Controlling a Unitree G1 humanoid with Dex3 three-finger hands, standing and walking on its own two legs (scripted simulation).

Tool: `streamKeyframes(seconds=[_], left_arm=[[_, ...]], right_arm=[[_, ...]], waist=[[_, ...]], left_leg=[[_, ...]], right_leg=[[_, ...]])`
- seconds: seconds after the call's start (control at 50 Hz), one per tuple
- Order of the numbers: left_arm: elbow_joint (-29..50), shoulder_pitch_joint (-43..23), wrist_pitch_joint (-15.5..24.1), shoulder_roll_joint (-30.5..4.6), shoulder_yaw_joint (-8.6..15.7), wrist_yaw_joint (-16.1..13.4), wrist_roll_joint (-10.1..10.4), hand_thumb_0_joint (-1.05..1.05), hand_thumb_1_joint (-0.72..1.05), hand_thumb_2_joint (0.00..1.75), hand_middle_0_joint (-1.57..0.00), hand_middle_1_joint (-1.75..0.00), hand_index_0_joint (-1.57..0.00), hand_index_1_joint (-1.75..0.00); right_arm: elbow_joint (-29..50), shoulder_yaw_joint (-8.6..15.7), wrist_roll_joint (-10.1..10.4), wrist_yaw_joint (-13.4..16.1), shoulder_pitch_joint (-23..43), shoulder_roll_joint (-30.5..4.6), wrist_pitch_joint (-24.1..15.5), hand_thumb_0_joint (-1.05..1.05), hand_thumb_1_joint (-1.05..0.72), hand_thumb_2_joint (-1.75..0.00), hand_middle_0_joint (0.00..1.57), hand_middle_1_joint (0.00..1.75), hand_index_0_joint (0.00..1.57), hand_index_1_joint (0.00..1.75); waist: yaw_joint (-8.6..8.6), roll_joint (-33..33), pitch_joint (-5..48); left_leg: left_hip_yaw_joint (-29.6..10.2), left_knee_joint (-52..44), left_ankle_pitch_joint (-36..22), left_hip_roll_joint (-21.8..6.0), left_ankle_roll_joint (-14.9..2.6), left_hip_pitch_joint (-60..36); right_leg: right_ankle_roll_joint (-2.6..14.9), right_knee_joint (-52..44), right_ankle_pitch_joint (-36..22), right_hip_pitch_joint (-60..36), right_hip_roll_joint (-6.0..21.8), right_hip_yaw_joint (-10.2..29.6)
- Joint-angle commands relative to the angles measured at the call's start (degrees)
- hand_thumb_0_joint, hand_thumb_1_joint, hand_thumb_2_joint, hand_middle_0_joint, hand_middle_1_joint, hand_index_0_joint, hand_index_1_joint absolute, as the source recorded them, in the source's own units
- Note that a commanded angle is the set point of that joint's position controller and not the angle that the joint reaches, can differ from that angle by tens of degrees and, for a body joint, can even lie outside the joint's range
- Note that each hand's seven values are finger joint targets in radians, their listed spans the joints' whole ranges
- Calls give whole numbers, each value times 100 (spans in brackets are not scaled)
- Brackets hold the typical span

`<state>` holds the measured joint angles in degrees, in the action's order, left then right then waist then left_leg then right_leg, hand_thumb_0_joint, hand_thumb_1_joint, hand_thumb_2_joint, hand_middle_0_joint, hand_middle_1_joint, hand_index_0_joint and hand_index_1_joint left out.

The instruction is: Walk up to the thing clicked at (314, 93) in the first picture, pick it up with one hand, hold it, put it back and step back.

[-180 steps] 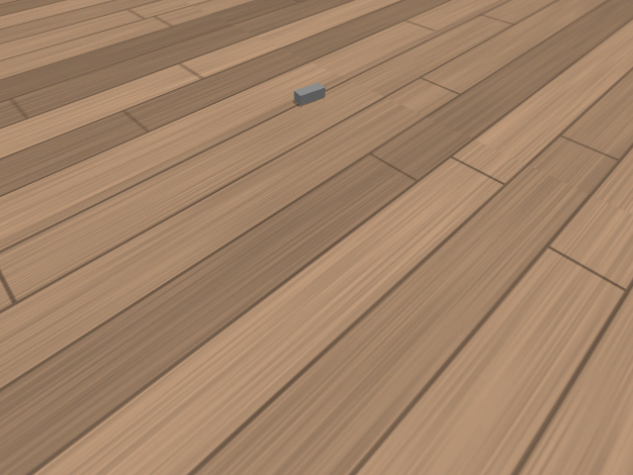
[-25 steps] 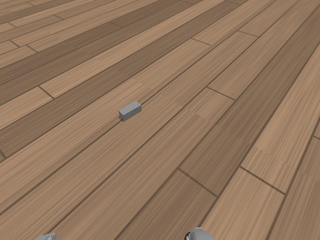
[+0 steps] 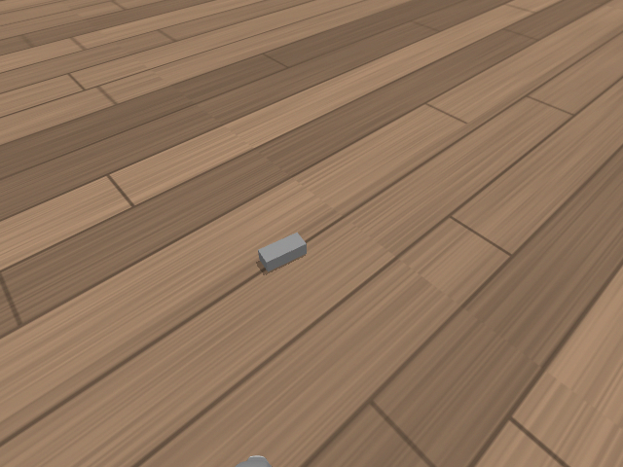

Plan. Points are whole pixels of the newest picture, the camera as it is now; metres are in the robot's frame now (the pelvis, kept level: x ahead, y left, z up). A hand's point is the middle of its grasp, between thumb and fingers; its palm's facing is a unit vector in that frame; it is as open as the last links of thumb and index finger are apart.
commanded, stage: walk up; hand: left
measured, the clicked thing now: (282, 251) +1.04 +0.17 -0.74
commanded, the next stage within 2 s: none
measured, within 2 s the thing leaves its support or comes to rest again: neither
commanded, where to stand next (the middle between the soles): +0.67 +0.04 m, yaw -2 degrees
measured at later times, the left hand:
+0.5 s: hand (143, 372) +0.29 +0.30 -0.13, palm faces -0.12 -0.93 -0.35, open 7.4 cm
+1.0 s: hand (167, 301) +0.42 +0.30 -0.13, palm faces -0.04 -0.93 -0.38, open 7.4 cm
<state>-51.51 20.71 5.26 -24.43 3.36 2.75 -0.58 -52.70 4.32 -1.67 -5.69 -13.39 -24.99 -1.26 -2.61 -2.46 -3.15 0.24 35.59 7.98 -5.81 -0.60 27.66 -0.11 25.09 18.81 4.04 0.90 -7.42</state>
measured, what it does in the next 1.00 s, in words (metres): walks ahead: left foot, then right foot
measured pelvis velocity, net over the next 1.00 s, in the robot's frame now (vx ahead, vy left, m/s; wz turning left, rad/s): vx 0.36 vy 0.02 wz -0.02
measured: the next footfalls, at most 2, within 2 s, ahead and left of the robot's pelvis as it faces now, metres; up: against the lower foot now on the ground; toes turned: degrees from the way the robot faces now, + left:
left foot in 0.04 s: +0.18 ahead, +0.14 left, +0.00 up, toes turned +5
right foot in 0.56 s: +0.38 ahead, -0.11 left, +0.00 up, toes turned -8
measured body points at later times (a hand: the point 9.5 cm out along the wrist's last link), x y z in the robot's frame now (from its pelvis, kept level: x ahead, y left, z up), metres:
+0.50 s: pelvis +0.20 +0.03 +0.00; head +0.22 +0.03 +0.45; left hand +0.30 +0.35 -0.11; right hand +0.21 -0.29 -0.11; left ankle +0.14 +0.13 -0.73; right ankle +0.34 -0.12 -0.71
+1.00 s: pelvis +0.36 +0.02 +0.00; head +0.37 +0.02 +0.45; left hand +0.42 +0.35 -0.11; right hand +0.41 -0.31 -0.11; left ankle +0.48 +0.17 -0.71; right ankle +0.34 -0.10 -0.73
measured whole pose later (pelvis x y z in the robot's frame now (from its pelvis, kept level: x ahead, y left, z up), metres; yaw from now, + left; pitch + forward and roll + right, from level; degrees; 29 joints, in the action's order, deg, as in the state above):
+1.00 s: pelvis +0.36 +0.02 +0.00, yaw -1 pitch -3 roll -2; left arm -49.0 18.2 4.3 -23.8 2.9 2.8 -0.7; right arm -52.2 4.3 -1.7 -4.6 -17.2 -24.9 -1.5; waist -1.1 -2.0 -3.4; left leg 0.2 37.5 11.2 -5.9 0.2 25.9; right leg 0.9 27.9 16.8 8.4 1.2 -6.3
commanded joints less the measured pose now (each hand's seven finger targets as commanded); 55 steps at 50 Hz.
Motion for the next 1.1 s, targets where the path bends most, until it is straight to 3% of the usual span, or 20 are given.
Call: streamKeyframes(seconds=[0.0,0.02,0.04,0.06,0.08,0.1,0.18,0.36,0.52,0.54,0.56,0.58,0.6,0.72,0.86,0.94,1.0,1.04,1.06,1.08], left_arm=[[491,-481,136,-1618,434,-103,-15,0,90,90,-20,-30,-20,-30],[482,-348,104,-1420,344,-110,-2,0,90,90,-20,-30,-20,-30],[491,1,77,-1017,189,-121,35,0,90,90,-20,-30,-20,-30],[541,279,55,-542,57,-95,91,0,90,90,-20,-30,-20,-30],[400,215,-11,-1194,204,-200,65,0,90,90,-20,-30,-20,-30],[352,-104,-22,-1397,186,-235,29,0,90,90,-20,-30,-20,-30],[132,160,-64,-1125,176,-115,185,0,90,90,-20,-30,-20,-30],[423,-871,-196,-945,191,81,42,0,90,90,-20,-30,-20,-30],[332,-720,-41,-918,260,46,-11,0,90,90,-20,-30,-20,-30],[155,-185,19,-1134,372,-19,-22,0,90,90,-20,-30,-20,-30],[88,383,68,-1470,497,-92,-45,0,90,90,-20,-30,-20,-30],[192,506,95,-1836,563,-158,-16,0,90,90,-20,-30,-20,-30],[168,369,45,-1874,548,-162,75,0,90,90,-20,-30,-20,-30],[481,-443,96,-1272,333,-193,86,0,90,90,-20,-30,-20,-30],[716,-537,107,-1473,451,-114,-30,0,90,90,-20,-30,-20,-30],[683,-417,75,-1471,420,-81,-7,0,90,90,-20,-30,-20,-30],[714,-667,4,-1446,373,-66,-13,0,90,90,-20,-30,-20,-30],[736,-270,-25,-869,166,-67,-26,0,90,90,-20,-30,-20,-30],[700,110,-63,-404,26,-60,48,0,90,90,-20,-30,-20,-30],[519,105,-135,-1026,181,-167,35,0,90,90,-20,-30,-20,-30]], right_arm=[[453,338,40,55,-53,-992,-312,0,-90,-90,20,30,20,30],[295,402,17,118,-505,-1138,-359,0,-90,-90,20,30,20,30],[119,538,-82,207,-1222,-1530,-408,0,-90,-90,20,30,20,30],[310,610,-79,289,-1203,-1904,-445,0,-90,-90,20,30,20,30],[404,620,127,304,-1089,-2037,-433,0,-90,-90,20,30,20,30],[395,603,203,314,-903,-1849,-404,0,-90,-90,20,30,20,30],[525,296,233,397,-453,-1195,-492,0,-90,-90,20,30,20,30],[693,367,139,419,-520,-1273,-528,0,-90,-90,20,30,20,30],[866,347,137,422,-511,-1236,-370,0,-90,-90,20,30,20,30],[889,251,146,414,-665,-1005,-369,0,-90,-90,20,30,20,30],[936,137,171,403,-933,-728,-381,0,-90,-90,20,30,20,30],[963,26,163,379,-1125,-506,-346,0,-90,-90,20,30,20,30],[820,181,149,440,-871,-1172,-256,0,-90,-90,20,30,20,30],[454,176,158,329,-955,-943,-144,0,-90,-90,20,30,20,30],[569,265,29,153,-328,-920,-143,0,-90,-90,20,30,20,30],[573,267,18,131,-131,-867,-263,0,-90,-90,20,30,20,30],[386,351,-3,189,-682,-986,-343,0,-90,-90,20,30,20,30],[167,500,-33,336,-1536,-1468,-428,0,-90,-90,20,30,20,30],[356,499,-66,396,-1372,-1768,-475,0,-90,-90,20,30,20,30],[506,528,92,396,-1189,-1973,-466,0,-90,-90,20,30,20,30]], waist=[[419,574,99],[623,57,377],[871,-1042,930],[714,-1990,934],[755,-1208,880],[723,-766,502],[313,-429,130],[497,-409,-458],[223,45,228],[-16,533,636],[-204,1454,1124],[-187,2061,1217],[-296,1412,902],[235,988,91],[99,1157,-323],[61,1032,-128],[500,628,120],[874,-1094,653],[604,-1886,434],[633,-1129,233]], left_leg=[[282,-415,151,136,-191,-1454],[341,-662,503,347,-282,-2233],[-710,-1137,1427,-265,-575,-3247],[-3113,-1630,1862,-1486,-915,-3967],[-3854,-2020,1900,-1940,-1345,-3691],[-3478,-2018,1547,-1855,-1424,-3219],[-839,-1835,-1453,-863,-695,-2327],[-330,-2463,-371,-870,-966,-2161],[97,-780,-1437,-702,-856,-2081],[235,232,-1401,-438,-699,-1717],[549,1625,-426,27,-503,-1009],[420,2560,2174,721,-258,362],[37,3005,2321,554,-247,626],[-396,2597,1025,222,-149,86],[-63,826,526,-108,166,91],[133,30,202,4,88,-476],[407,-388,337,243,-41,-1677],[-684,-1297,1854,-213,-338,-3051],[-3002,-1927,2291,-1324,-645,-3270],[-3790,-2345,2665,-1958,-1145,-2779]], right_leg=[[943,-285,-775,974,1501,962],[814,851,-1489,1153,1144,586],[544,2664,-1389,1820,650,219],[228,3924,1137,3406,-223,432],[323,4253,1217,3497,-81,846],[357,4453,976,3580,185,1068],[204,3674,-241,2724,380,1353],[-22,2130,-1056,3046,537,990],[281,349,-1038,920,97,260],[384,256,-916,-100,114,451],[582,-171,-425,-999,839,1530],[1008,-536,-107,-1746,2165,3761],[1489,-884,393,-1279,2456,4433],[1033,-1025,-1017,552,1312,1684],[1267,-1441,842,1166,1485,1384],[1165,-1028,600,1082,1379,1183],[1000,-173,714,1628,1246,1011],[608,2410,-199,2354,580,387],[223,3709,1056,3566,-252,542],[296,4092,1202,3648,-113,850]])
